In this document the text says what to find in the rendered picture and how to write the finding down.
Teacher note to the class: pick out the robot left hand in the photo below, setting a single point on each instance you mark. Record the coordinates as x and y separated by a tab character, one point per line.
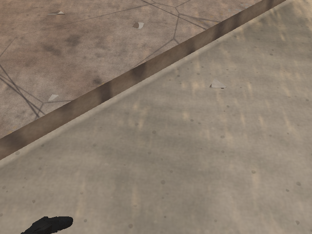
49	225

